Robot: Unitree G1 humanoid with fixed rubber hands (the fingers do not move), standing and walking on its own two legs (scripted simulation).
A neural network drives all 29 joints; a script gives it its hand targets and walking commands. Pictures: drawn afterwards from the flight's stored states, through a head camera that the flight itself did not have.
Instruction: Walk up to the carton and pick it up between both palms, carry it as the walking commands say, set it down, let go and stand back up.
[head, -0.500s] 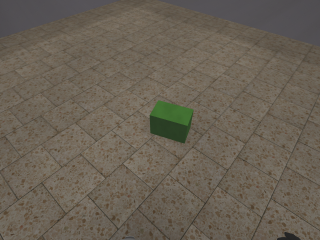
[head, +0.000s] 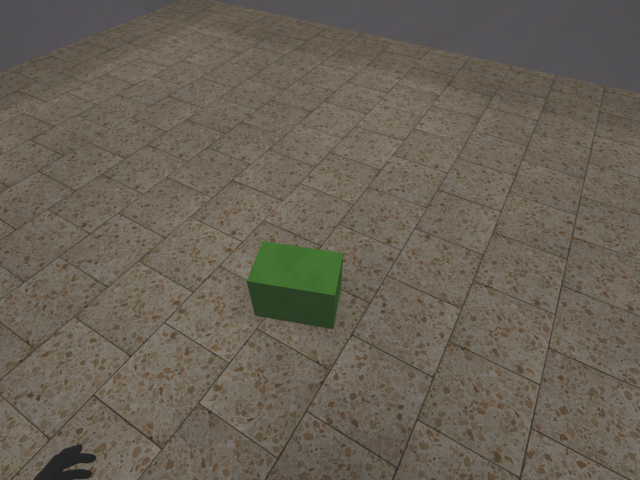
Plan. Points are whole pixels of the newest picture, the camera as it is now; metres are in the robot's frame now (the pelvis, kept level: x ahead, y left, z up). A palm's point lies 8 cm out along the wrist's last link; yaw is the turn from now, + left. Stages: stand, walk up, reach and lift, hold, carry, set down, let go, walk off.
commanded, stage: walk up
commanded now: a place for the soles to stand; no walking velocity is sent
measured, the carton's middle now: (297, 285) +0.87 +0.03 -0.65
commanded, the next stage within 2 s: none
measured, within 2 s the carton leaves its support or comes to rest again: neither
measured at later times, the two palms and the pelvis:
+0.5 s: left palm (58, 432) +0.25 +0.35 -0.09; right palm (553, 368) +0.27 -0.33 -0.04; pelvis +0.18 +0.02 +0.00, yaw +1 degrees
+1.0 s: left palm (84, 337) +0.38 +0.35 -0.08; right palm (490, 275) +0.46 -0.32 -0.08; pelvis +0.34 +0.01 -0.01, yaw +1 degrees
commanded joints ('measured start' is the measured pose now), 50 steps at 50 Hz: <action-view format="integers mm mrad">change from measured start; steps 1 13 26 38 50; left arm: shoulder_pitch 260 88 155 226 107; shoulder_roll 317 236 148 277 87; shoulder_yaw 88 46 19 77 -32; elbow -21 -113 -48 -60 -121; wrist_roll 1 -2 1 -17 -12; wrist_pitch -23 -14 8 -22 20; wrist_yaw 36 26 25 51 70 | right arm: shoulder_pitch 8 -83 -7 -50 42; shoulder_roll -93 -118 -206 -192 -166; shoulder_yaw -4 -37 -71 -29 -44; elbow -99 -37 -62 -85 -1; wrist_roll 10 -10 -12 3 -27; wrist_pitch -12 1 -27 2 -7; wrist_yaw -13 27 -16 -27 -41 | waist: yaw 164 89 26 130 1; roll -303 -166 184 -94 116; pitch -189 3 -8 -24 -87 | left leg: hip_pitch -554 -256 -95 -634 96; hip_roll -76 2 204 17 108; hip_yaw -48 -55 -289 -204 -335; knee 504 64 -321 545 -185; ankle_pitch -81 172 164 -40 166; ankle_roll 45 -2 229 42 90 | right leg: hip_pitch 591 63 -162 368 -173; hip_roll -367 -200 -53 -354 -49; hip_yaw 645 185 63 600 24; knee -244 -276 353 -258 294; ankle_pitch -353 -364 -211 -402 -203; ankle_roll -204 -197 34 -264 -39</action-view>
